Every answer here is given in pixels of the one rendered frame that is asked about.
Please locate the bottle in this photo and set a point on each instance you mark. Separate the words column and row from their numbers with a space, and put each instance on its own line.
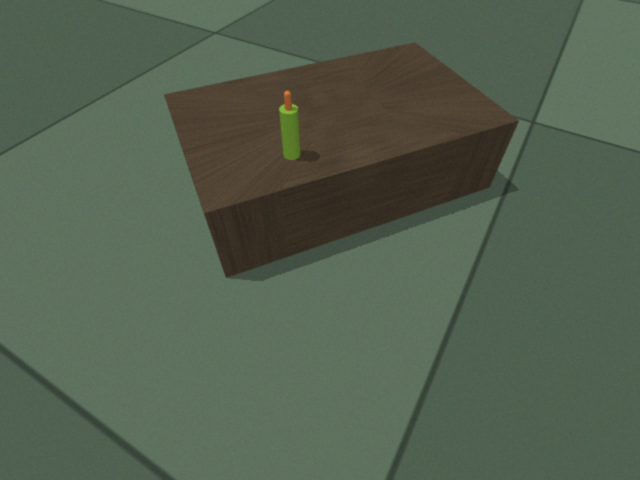
column 289, row 121

